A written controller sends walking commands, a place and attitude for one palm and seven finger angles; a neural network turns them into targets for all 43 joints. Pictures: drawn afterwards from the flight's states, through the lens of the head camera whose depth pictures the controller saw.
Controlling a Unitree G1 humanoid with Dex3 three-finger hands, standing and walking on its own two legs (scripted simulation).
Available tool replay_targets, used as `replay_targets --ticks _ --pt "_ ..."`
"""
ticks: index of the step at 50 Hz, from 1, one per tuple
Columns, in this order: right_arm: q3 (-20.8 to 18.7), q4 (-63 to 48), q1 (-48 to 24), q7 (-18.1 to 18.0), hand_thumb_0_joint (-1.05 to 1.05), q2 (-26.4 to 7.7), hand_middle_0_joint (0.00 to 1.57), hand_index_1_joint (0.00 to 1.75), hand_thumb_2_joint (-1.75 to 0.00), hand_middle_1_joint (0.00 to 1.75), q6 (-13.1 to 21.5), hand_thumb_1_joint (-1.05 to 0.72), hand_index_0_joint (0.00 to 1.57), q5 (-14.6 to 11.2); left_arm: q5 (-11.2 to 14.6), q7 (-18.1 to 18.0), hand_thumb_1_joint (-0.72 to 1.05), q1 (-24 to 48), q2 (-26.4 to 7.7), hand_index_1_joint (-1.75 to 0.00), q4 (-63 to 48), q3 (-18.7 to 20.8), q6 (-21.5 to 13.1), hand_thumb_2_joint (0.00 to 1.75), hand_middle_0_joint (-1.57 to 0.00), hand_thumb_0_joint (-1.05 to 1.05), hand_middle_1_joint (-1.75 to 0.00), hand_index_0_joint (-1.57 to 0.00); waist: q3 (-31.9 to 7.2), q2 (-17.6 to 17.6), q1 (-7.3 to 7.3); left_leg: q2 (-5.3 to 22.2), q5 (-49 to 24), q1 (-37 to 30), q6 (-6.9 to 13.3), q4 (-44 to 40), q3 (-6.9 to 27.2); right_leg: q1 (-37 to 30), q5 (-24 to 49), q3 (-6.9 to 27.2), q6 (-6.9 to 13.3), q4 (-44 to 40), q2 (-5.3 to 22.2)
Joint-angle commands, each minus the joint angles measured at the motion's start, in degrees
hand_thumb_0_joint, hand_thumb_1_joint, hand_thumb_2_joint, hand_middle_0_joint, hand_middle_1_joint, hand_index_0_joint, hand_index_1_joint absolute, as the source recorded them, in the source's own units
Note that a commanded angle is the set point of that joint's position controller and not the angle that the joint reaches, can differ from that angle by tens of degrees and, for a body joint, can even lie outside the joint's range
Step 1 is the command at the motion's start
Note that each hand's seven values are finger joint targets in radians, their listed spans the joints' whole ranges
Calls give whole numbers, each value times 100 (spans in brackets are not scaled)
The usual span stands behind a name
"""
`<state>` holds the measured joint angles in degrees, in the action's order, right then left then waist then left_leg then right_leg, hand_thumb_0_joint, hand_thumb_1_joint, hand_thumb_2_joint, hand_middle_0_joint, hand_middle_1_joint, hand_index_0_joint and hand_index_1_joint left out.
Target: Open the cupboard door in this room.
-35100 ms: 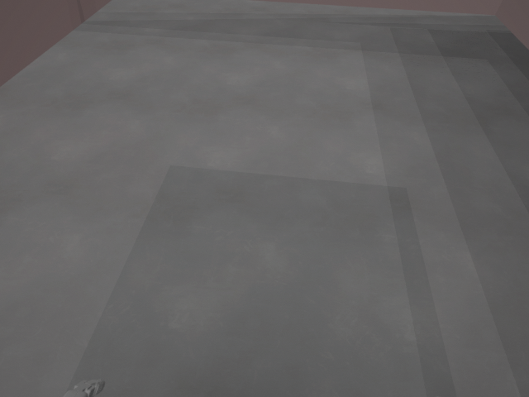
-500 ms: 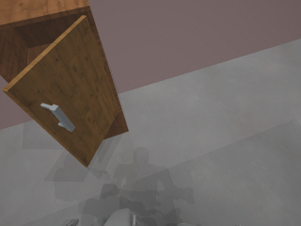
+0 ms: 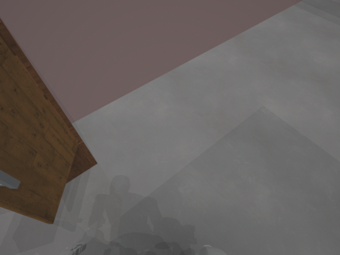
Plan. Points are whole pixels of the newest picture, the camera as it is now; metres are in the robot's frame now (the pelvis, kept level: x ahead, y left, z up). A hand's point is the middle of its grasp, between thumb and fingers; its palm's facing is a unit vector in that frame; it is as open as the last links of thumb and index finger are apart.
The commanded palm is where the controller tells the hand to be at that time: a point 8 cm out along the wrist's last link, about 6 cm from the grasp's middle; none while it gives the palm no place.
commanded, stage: walk to a spot facing it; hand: left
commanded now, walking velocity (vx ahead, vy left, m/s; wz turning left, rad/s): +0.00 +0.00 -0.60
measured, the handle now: out of the picture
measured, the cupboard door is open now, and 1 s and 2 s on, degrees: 50 50 50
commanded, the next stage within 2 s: turn to face it in 1.62 s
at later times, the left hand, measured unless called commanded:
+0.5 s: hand (117, 241) +0.16 +0.16 -0.17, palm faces -0.24 -0.95 -0.18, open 7.4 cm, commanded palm none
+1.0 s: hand (205, 167) +0.38 -0.09 -0.16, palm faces -0.58 -0.78 -0.22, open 7.4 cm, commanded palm none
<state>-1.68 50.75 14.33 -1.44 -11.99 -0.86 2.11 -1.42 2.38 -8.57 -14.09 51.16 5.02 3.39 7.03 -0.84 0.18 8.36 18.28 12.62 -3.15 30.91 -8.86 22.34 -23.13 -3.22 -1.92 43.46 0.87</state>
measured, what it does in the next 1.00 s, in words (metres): walks ahead, turning right: right foot, then left foot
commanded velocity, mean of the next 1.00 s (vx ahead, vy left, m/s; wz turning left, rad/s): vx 0.27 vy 0.00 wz -0.51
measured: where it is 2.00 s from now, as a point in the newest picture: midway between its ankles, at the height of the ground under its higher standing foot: (252, 191)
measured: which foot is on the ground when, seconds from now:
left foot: down 0.00-0.04, up 0.06-0.42, down 0.44-0.86, up 0.88-1.00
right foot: up 0.00-0.02, down 0.04-0.44, up 0.46-0.84, down 0.86-1.00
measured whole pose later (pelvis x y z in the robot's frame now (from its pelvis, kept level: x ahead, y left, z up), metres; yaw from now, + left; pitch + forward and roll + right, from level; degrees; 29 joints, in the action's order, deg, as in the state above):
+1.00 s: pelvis +0.17 -0.17 -0.01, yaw -34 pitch +0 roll +1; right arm -2.4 59.5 20.5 -0.3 -10.9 -0.3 1.4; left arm -0.9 1.0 -5.6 -11.2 52.9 3.1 -2.3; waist 7.2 -0.2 -3.6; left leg 9.0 20.7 25.1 -3.2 70.6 -4.1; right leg 19.4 -14.6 -6.6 5.6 33.5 -1.7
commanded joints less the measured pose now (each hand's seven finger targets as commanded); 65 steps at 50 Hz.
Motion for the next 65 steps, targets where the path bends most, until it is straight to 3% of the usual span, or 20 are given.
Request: replay_targets --ticks 1,2,5,9,16,19,20,21,22,23,25,28,38,41,42,43,44,47,50,65 --pt "-376 -360 174 -20 0 -952 20 30 -90 30 22 -90 20 -139 -9 -99 90 -770 -933 -30 -190 158 -273 90 -20 0 -30 -20 -1366 356 273 389 -1261 824 129 1459 -176 -2410 2635 913 539 -2002 792" --pt "-260 -653 -219 -3 0 -545 20 30 -90 30 -2 -90 20 -173 2 -204 90 -1100 -1528 -30 -65 288 -304 90 -20 0 -30 -20 -1276 1979 504 -409 1947 2102 -111 2799 -125 -2644 4526 2644 1238 -2217 2159" --pt "-305 -438 -372 -82 0 -762 20 30 -90 30 -90 -90 20 -163 60 -372 90 -587 -1092 -30 -157 204 -234 90 -20 0 -30 -20 -1197 1641 300 -169 1180 2330 -72 3679 965 -2224 3644 2323 1425 -2060 1526" --pt "-268 -256 -313 -27 0 -514 20 30 -90 30 -139 -90 20 -164 23 -377 90 -291 -926 -30 -266 132 -264 90 -20 0 -30 -20 -1051 691 57 -362 664 1651 -140 2986 807 -1462 3446 1972 1318 -2104 1178" --pt "-314 -473 -460 86 0 -533 20 30 -90 30 24 -90 20 -120 -17 -248 90 -375 -1011 -30 -240 193 -317 90 -20 0 -30 -20 -582 891 152 -605 727 1282 -31 1485 736 -941 -424 2753 1416 -2873 1043" --pt "-295 -298 173 59 0 -514 20 30 -90 30 176 -90 20 -114 26 -182 90 -94 -918 -30 -306 200 -340 90 -20 0 -30 -20 -564 706 -201 -798 192 -307 50 -24 594 132 -999 2589 1160 -2531 640" --pt "-321 -152 664 4 0 -675 20 30 -90 30 238 -90 20 -107 25 -151 90 15 -699 -30 -371 145 -348 90 -20 0 -30 -20 -661 137 -442 -474 467 -1326 174 -828 919 973 -1195 2276 882 -1922 263" --pt "-421 -22 1162 -64 0 -1248 20 30 -90 30 291 -90 20 2 74 -88 90 8 -258 -30 -523 60 -346 90 -20 0 -30 -20 -768 -1498 -659 974 1933 -2169 641 -1616 2720 2175 -1355 1327 535 -351 -585" --pt "-460 -30 1604 -122 0 -1562 20 30 -90 30 293 -90 20 34 55 -44 90 483 -248 -30 -815 62 -410 90 -20 0 -30 -20 -584 -1648 -834 2212 2533 -1798 1248 -2295 4008 2533 -1282 475 320 1097 -449" --pt "-409 -76 1433 -72 0 -1411 20 30 -90 30 322 -90 20 45 -56 22 90 696 -364 -30 -798 118 -441 90 -20 0 -30 -20 -305 -825 -742 2168 2336 -1088 1347 -2402 4038 2380 -770 736 338 1895 -97" --pt "-227 -230 695 -44 0 -912 20 30 -90 30 382 -90 20 12 -102 107 90 263 -289 -30 -506 133 -434 90 -20 0 -30 -20 -150 -681 -220 1444 1184 -566 902 -2181 2472 2175 203 527 253 2506 216" --pt "-98 -13 1038 -79 0 -601 20 30 -90 30 491 -90 20 -32 -68 161 90 214 21 -30 -402 30 -350 90 -20 0 -30 -20 -370 -780 -198 958 -1400 -1105 699 -1762 969 2268 893 280 129 2585 282" --pt "-143 461 1586 -32 0 -727 20 30 -90 30 451 -90 20 41 -8 194 90 1147 68 -30 -523 -86 -328 90 -20 0 -30 -20 -55 -809 -342 1242 -2390 -928 766 -1508 -270 900 914 -430 392 -77 218" --pt "-173 442 1281 3 0 -926 20 30 -90 30 417 -90 20 -28 -13 113 90 -433 -260 -30 -43 19 -452 90 -20 0 -30 -20 -912 -530 477 936 -4052 -470 483 593 -703 -1610 922 -757 719 -891 -319" --pt "-150 331 1126 92 0 -758 20 30 -90 30 435 -90 20 -146 -33 31 90 -1551 -866 -30 286 196 -541 90 -20 0 -30 -20 -1685 373 994 538 -2889 950 247 2272 -845 -3650 594 313 1039 -1225 499" --pt "-101 62 1066 72 0 -345 20 30 -90 30 450 -90 20 -258 51 -84 90 -2200 -1549 -30 446 354 -564 90 -20 0 -30 -20 -2348 1793 1067 -424 1735 2623 -58 4399 -523 -4732 1056 3457 1702 -2105 2364" --pt "-154 -12 623 63 0 -578 20 30 -90 30 415 -90 20 -230 157 -161 90 -1915 -1675 -30 412 336 -531 90 -20 0 -30 -20 -2011 1348 956 -191 1591 2973 72 5091 446 -3915 520 3725 1841 -2638 2521" --pt "-203 233 361 64 0 -374 20 30 -90 30 311 -90 20 -91 105 -230 90 -494 -667 -30 73 32 -565 90 -20 0 -30 -20 -640 443 158 275 93 2301 62 4352 816 -1308 579 2091 1337 -3050 1726" --pt "-192 546 932 110 0 -129 20 30 -90 30 160 -90 20 -49 36 -246 90 -329 -404 -30 179 -39 -685 90 -20 0 -30 -20 -699 668 -252 146 -264 1765 5 3344 678 -910 1226 1207 1184 -3200 1176" --pt "-173 -43 -1421 273 0 -137 20 30 -90 30 336 -90 20 -115 44 -335 90 -1734 -310 -30 1061 -146 -877 90 -20 0 -30 -20 -212 473 194 -399 -535 2158 225 841 388 -2789 4688 1208 1240 -2636 1313"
